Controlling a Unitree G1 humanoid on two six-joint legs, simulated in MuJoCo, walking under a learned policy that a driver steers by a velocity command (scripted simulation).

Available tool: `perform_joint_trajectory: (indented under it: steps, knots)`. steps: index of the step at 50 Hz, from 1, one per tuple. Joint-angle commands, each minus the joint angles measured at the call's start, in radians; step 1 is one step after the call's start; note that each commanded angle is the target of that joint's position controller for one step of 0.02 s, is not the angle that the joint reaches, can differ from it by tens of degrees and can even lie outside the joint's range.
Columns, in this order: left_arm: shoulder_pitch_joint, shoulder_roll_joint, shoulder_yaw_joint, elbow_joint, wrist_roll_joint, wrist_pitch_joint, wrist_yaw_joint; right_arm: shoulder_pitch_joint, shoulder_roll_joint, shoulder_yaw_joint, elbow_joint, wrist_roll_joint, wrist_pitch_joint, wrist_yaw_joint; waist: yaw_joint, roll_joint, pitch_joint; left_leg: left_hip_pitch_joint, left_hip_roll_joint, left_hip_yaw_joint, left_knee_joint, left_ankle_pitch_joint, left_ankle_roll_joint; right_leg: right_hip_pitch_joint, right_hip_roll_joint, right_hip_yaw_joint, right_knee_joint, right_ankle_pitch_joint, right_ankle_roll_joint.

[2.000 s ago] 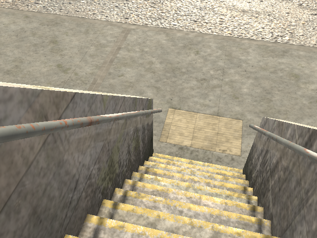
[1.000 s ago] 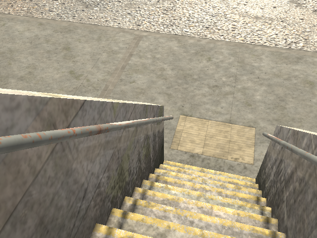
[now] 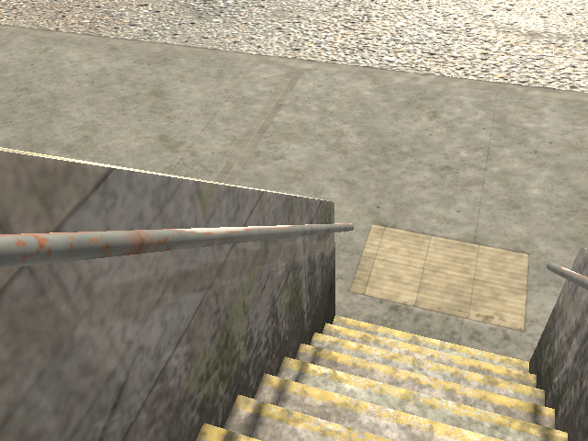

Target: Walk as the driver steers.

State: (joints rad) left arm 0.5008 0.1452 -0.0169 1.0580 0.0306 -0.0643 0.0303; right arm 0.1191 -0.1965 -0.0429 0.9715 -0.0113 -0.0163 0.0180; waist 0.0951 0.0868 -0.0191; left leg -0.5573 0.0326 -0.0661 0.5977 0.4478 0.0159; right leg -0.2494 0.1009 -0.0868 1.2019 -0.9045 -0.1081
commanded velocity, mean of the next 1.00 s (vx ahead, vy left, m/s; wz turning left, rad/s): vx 0.50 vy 0.00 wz -0.35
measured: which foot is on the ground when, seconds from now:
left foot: up 0.00-0.08, down 0.10-0.56, up 0.58-0.94, down 0.96-1.00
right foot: down 0.00-0.10, up 0.12-0.54, down 0.56-0.96, up 0.98-1.00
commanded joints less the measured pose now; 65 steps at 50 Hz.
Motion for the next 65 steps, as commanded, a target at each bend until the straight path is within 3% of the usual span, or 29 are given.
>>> perform_joint_trajectory:
  steps: [1, 4, 7, 9, 10, 11, 15, 18, 22, 25, 26, 28, 29, 31, 33, 34, 36, 42, 45, 46, 48, 49, 50, 52, 54, 57, 59, 63, 65]
  knots:
    - [-0.008, 0.159, 0.034, -0.020, 0.018, -0.005, -0.001, -0.094, -0.059, -0.006, -0.103, 0.022, -0.041, -0.003, 0.023, -0.224, 0.180, -0.041, 0.083, -0.052, -0.204, 0.045, 0.033, -0.013, -0.245, 0.407, -0.206, 0.772, -0.159]
    - [-0.030, 0.176, 0.049, -0.018, 0.017, -0.003, -0.018, 0.296, -0.155, -0.035, 0.021, 0.030, -0.031, -0.022, -0.101, -0.134, -0.035, 0.396, 0.023, 0.117, -0.263, -0.089, 0.049, -0.013, -0.189, 0.280, 0.210, 1.181, -0.111]
    - [0.067, 0.107, 0.066, -0.068, -0.013, 0.031, -0.011, 0.495, -0.154, -0.023, 0.088, -0.011, -0.009, 0.014, -0.114, 0.170, -0.080, 1.062, 0.264, -0.037, 0.131, 0.476, 0.161, -0.820, 0.042, 0.112, 0.954, -0.077, -0.033]
    - [-0.017, 0.115, 0.055, -0.084, 0.007, 0.037, -0.008, 0.536, -0.155, -0.015, 0.080, 0.008, -0.020, 0.012, -0.141, 0.001, -0.041, 0.849, 0.315, -0.133, 0.061, 0.016, 0.250, -0.949, -0.030, 0.179, 0.804, 0.076, -0.029]
    - [-0.055, 0.114, 0.046, -0.145, -0.001, 0.040, -0.009, 0.446, -0.215, -0.031, 0.059, -0.002, -0.031, -0.010, -0.101, 0.126, -0.054, 0.674, 0.403, -0.293, -0.066, -0.529, 0.327, -0.907, -0.096, 0.242, 0.535, 0.367, 0.018]
    - [-0.077, 0.039, 0.002, -0.159, 0.064, -0.005, -0.062, 0.415, -0.039, 0.018, 0.078, -0.215, -0.081, 0.056, -0.131, 0.002, 0.142, 0.417, 0.282, -0.231, -0.148, -0.663, 0.281, -1.004, -0.208, 0.315, 0.440, 0.776, -0.014]
    - [0.067, 0.113, 0.028, -0.021, 0.101, -0.034, -0.145, 0.307, -0.075, 0.043, 0.039, -0.169, -0.135, 0.035, 0.011, 0.031, 0.026, -0.205, 0.139, -0.023, 0.011, -0.580, 0.241, -0.396, -0.149, 0.111, 0.230, 1.095, 0.031]
    - [-0.184, 0.118, 0.003, -0.096, 0.095, -0.019, -0.122, 0.425, 0.006, 0.082, 0.082, -0.119, -0.166, -0.031, -0.134, -0.118, -0.010, 0.049, 0.149, 0.022, 0.186, -0.699, 0.207, -0.538, -0.214, 0.202, -0.393, 1.529, 0.050]
    - [-0.107, 0.151, 0.014, -0.096, 0.126, 0.015, -0.115, 0.394, -0.072, 0.091, 0.083, -0.119, -0.146, 0.007, -0.034, -0.043, 0.119, -0.165, 0.201, 0.004, 0.286, -0.858, 0.157, -0.177, -0.163, 0.085, -0.322, 1.366, 0.063]
    - [-0.448, 0.165, 0.022, -0.215, 0.099, 0.007, -0.108, 0.602, -0.085, 0.084, 0.144, -0.076, -0.101, -0.039, -0.216, -0.026, 0.176, 0.293, 0.256, -0.109, 0.363, -0.768, 0.142, -0.364, -0.195, 0.067, -0.731, 1.099, 0.021]
    - [-0.146, 0.126, 0.019, -0.116, 0.100, 0.010, -0.108, 0.483, -0.169, 0.064, 0.136, -0.147, -0.089, -0.003, -0.064, 0.049, 0.143, 0.141, 0.298, -0.119, 0.481, -0.619, 0.099, -0.094, -0.219, 0.114, -0.553, 1.188, 0.001]
    - [0.291, 0.234, 0.088, 0.080, 0.059, -0.013, -0.094, 0.353, -0.190, 0.041, 0.121, -0.071, -0.045, 0.040, 0.145, -0.255, 0.100, 0.114, 0.090, 0.069, 1.141, -0.794, 0.030, 0.279, -0.196, 0.043, -1.147, 1.250, -0.040]
    - [0.466, 0.368, 0.139, 0.138, 0.062, -0.015, -0.081, 0.448, -0.185, 0.019, 0.105, -0.101, -0.047, 0.086, 0.137, -0.439, -0.069, -0.295, -0.090, 0.133, 1.589, -1.337, 0.019, 0.747, -0.249, 0.122, -0.654, 1.677, -0.146]
    - [0.461, 0.402, 0.148, 0.134, 0.083, -0.049, -0.082, 0.224, -0.047, 0.049, -0.111, -0.046, -0.110, 0.111, 0.134, -0.190, -0.114, -0.830, -0.071, 0.047, 1.544, -1.264, 0.039, 0.950, -0.408, 0.432, -0.527, 1.698, -0.266]
    - [0.215, 0.238, 0.081, 0.107, 0.094, -0.047, -0.105, 0.228, -0.044, 0.050, -0.182, -0.022, -0.116, 0.079, -0.027, -0.195, 0.067, -0.969, 0.076, -0.102, 1.361, -1.037, 0.076, 0.467, -0.494, 0.638, -0.575, 1.032, -0.270]
    - [0.130, 0.038, 0.016, 0.076, 0.116, -0.046, -0.093, 0.252, 0.020, 0.082, -0.148, -0.080, -0.098, 0.050, -0.052, -0.062, 0.182, -0.946, 0.192, -0.173, 0.962, -0.662, 0.081, 0.220, -0.438, 0.541, -0.629, 0.955, -0.202]
    - [-0.055, -0.020, -0.023, 0.014, 0.073, -0.064, -0.082, 0.249, -0.053, 0.059, -0.080, -0.108, -0.062, 0.048, -0.116, -0.022, 0.184, -0.254, 0.146, 0.004, 0.531, -0.210, 0.074, -0.505, -0.227, 0.287, -0.666, 0.763, -0.195]
    - [-0.066, 0.273, 0.009, -0.101, 0.065, -0.104, -0.041, 0.182, -0.104, 0.070, -0.145, -0.092, -0.043, 0.076, -0.118, -0.080, 0.112, 0.400, 0.016, 0.079, 0.176, 0.020, -0.053, -0.755, -0.075, 0.321, -0.288, 0.379, -0.120]
    - [0.113, 0.261, 0.012, -0.049, 0.078, -0.054, -0.087, 0.113, -0.129, 0.065, -0.157, -0.151, -0.028, 0.099, -0.042, -0.159, 0.139, 0.124, 0.035, -0.012, -0.035, -0.079, 0.024, -0.214, -0.177, 0.704, -0.116, 0.728, -0.206]
    - [0.121, 0.193, 0.010, -0.070, 0.010, -0.044, -0.079, 0.061, -0.122, 0.055, -0.179, -0.110, -0.037, 0.071, -0.003, -0.057, 0.143, 0.019, 0.092, -0.081, -0.547, -0.178, 0.051, 0.009, -0.144, 0.683, -0.038, 0.616, -0.170]
    - [0.103, 0.166, -0.008, -0.072, 0.076, -0.012, -0.152, 0.552, -0.223, -0.008, 0.001, -0.073, -0.072, 0.049, -0.176, 0.000, -0.029, 0.777, 0.133, 0.007, -0.457, 0.060, 0.128, -0.365, -0.022, 0.524, 0.446, 0.795, -0.067]
    - [0.295, 0.032, -0.010, -0.054, 0.048, -0.014, -0.181, 0.643, -0.298, -0.028, 0.008, -0.049, -0.069, 0.062, -0.107, 0.225, -0.288, 1.314, 0.311, -0.039, 0.135, 0.657, 0.324, -0.832, 0.084, 0.293, 0.941, 0.149, 0.013]
    - [0.269, 0.104, -0.002, -0.121, -0.012, -0.010, -0.181, 0.577, -0.320, -0.035, -0.028, -0.057, -0.064, 0.074, -0.154, 0.087, -0.270, 1.283, 0.408, -0.146, 0.136, 0.721, 0.401, -1.089, 0.084, 0.230, 1.123, 0.125, 0.029]
    - [0.092, 0.094, -0.018, -0.234, 0.000, 0.003, -0.150, 0.415, -0.270, -0.036, -0.022, -0.120, -0.040, 0.062, -0.150, -0.065, -0.065, 0.872, 0.502, -0.301, -0.037, -0.021, 0.386, -1.225, -0.089, 0.294, 1.029, 0.391, 0.055]
    - [0.063, 0.043, -0.037, -0.208, 0.048, 0.024, -0.151, 0.357, 0.047, 0.060, 0.007, -0.124, -0.071, 0.024, -0.048, -0.154, 0.170, 0.344, 0.310, -0.059, -0.135, -0.363, 0.235, -1.030, -0.247, 0.277, 0.532, 0.827, 0.013]
    - [-0.066, 0.055, -0.015, -0.218, 0.058, 0.024, -0.203, 0.309, 0.023, 0.090, 0.036, -0.104, -0.153, -0.035, -0.080, -0.069, 0.195, -0.257, 0.125, 0.177, -0.168, -0.626, 0.165, -0.479, -0.214, 0.077, 0.129, 1.302, 0.014]
    - [-0.007, 0.067, -0.007, -0.204, 0.054, 0.013, -0.220, 0.355, -0.156, 0.060, 0.074, -0.130, -0.162, -0.017, -0.046, -0.039, 0.121, -0.194, 0.216, 0.060, -0.041, -0.450, 0.180, -0.500, -0.177, 0.096, 0.307, 1.239, 0.046]
    - [-0.176, 0.082, -0.009, -0.230, 0.097, -0.004, -0.147, 0.703, -0.071, 0.078, 0.213, -0.118, -0.143, -0.049, -0.206, -0.006, 0.141, 0.638, 0.356, -0.224, 0.151, -0.506, 0.183, -1.257, -0.239, 0.302, -0.180, 1.289, 0.050]
    - [-0.224, 0.090, -0.021, -0.200, 0.105, -0.001, -0.142, 0.558, -0.001, 0.110, 0.117, -0.130, -0.121, -0.033, -0.171, -0.084, 0.149, 0.277, 0.256, -0.027, 0.171, -0.697, 0.190, -0.875, -0.220, 0.176, -0.417, 1.648, 0.034]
